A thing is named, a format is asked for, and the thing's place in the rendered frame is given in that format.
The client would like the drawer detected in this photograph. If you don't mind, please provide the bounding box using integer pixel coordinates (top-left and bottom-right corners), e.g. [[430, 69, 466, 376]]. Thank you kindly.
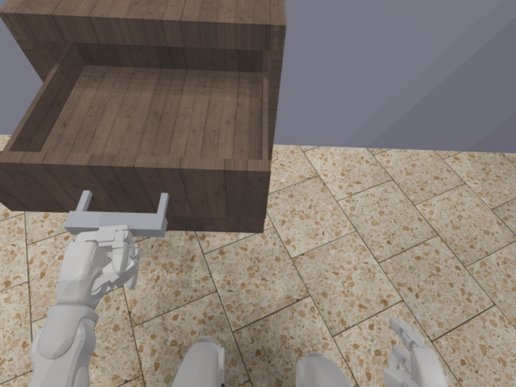
[[0, 42, 271, 218]]

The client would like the cabinet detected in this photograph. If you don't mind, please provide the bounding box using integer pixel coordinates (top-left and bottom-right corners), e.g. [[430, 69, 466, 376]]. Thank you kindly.
[[0, 0, 286, 233]]

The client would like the left robot hand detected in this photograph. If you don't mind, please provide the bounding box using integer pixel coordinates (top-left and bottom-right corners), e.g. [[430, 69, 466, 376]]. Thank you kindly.
[[56, 225, 142, 310]]

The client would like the right robot thigh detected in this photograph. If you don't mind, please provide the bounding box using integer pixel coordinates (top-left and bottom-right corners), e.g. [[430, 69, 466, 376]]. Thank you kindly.
[[296, 356, 352, 387]]

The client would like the handle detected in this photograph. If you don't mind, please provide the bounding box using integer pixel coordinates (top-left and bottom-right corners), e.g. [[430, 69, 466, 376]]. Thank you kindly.
[[64, 190, 169, 237]]

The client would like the robot thigh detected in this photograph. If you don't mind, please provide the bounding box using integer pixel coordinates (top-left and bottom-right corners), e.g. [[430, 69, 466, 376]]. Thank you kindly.
[[171, 342, 225, 387], [296, 356, 352, 387]]

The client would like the left robot thigh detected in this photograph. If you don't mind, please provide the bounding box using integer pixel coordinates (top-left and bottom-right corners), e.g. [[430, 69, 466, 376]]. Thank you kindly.
[[171, 342, 225, 387]]

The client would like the right robot hand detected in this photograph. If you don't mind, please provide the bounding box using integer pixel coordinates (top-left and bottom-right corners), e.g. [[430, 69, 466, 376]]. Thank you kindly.
[[384, 317, 448, 387]]

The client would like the left robot forearm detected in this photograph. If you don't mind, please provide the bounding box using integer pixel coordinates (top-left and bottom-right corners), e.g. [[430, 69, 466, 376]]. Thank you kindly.
[[27, 303, 98, 387]]

